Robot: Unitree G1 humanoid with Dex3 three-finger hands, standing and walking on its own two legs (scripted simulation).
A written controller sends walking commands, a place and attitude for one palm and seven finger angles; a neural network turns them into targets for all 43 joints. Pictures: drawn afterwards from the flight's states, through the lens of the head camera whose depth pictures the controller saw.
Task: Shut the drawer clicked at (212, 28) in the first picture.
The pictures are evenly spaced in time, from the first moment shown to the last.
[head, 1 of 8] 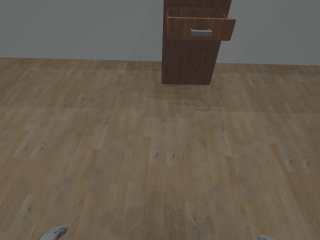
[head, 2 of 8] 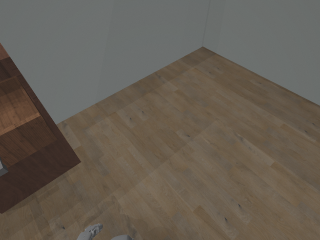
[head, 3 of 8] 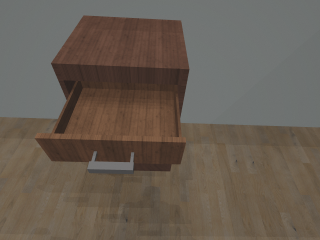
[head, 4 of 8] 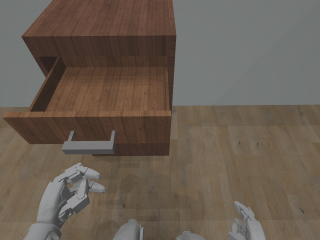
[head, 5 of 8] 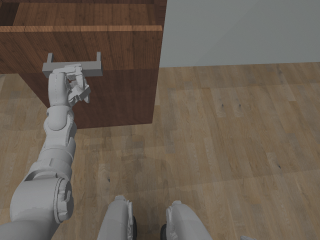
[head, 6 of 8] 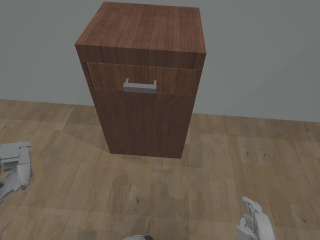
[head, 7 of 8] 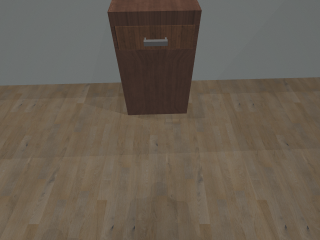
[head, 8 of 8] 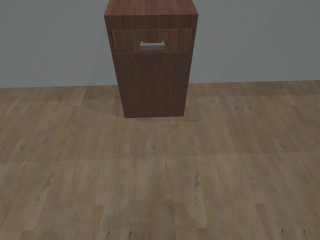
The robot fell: no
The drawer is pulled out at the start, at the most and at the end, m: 0.28 0.28 0.00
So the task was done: yes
